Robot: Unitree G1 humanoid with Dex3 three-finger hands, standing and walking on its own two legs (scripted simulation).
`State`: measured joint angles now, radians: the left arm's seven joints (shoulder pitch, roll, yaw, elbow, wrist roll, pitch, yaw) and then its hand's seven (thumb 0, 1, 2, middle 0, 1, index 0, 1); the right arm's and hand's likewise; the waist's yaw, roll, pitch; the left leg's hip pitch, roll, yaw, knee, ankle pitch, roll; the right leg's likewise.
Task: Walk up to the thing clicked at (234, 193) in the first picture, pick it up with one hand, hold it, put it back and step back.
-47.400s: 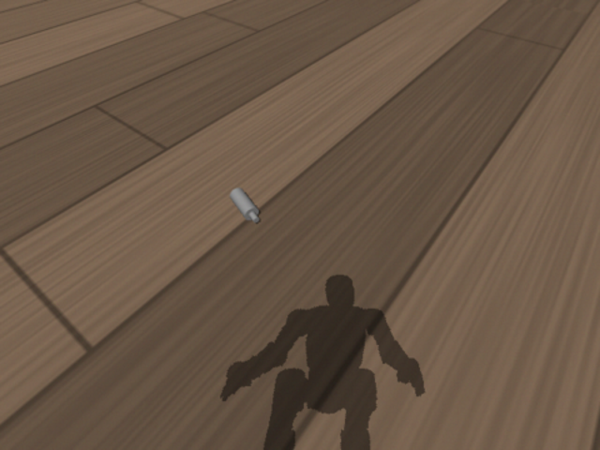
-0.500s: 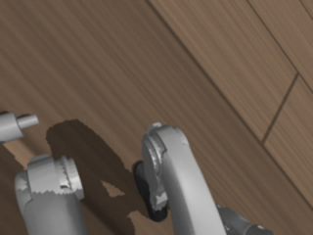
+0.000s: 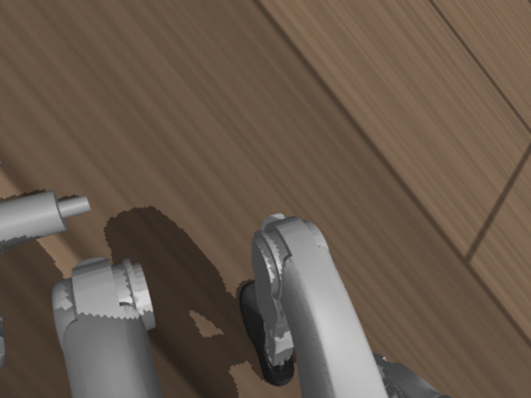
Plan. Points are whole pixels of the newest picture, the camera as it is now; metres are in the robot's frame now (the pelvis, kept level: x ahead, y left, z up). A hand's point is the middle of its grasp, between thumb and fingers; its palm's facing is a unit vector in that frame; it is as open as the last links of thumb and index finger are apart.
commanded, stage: withdraw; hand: left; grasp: from above
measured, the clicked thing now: (20, 220) +0.41 +0.28 -0.26
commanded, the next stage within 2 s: home in 0.70 s
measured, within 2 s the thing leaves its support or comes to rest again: rests again in 0.92 s
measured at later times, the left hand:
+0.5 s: hand out of the picture +0.35 +0.29 -0.10, palm faces -0.53 -0.15 -0.84, open 13.8 cm
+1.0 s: hand out of the picture +0.38 +0.32 -0.05, palm faces -0.38 -0.17 -0.91, open 13.0 cm
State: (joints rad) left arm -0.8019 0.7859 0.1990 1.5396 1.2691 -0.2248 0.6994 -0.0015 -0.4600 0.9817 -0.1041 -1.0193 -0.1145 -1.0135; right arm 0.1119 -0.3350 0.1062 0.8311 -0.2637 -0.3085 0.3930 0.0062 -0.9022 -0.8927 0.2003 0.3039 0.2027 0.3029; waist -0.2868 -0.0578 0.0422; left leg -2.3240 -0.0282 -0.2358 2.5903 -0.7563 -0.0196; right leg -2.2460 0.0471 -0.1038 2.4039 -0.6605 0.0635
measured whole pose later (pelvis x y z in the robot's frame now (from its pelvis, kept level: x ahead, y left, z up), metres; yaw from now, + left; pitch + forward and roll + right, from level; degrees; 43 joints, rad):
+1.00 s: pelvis +0.00 -0.01 +0.08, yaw +6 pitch +36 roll -6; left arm -0.70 0.55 0.06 1.18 1.05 -0.07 0.36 0.00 -0.23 0.90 -0.18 -0.75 -0.17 -0.75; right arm 0.18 -0.26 -0.02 0.75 -0.09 -0.05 0.18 0.01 -0.90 -0.89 0.20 0.30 0.20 0.30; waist -0.14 0.08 -0.17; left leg -2.17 -0.01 -0.10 2.27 -0.72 0.00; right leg -2.13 0.01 0.00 2.18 -0.67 0.07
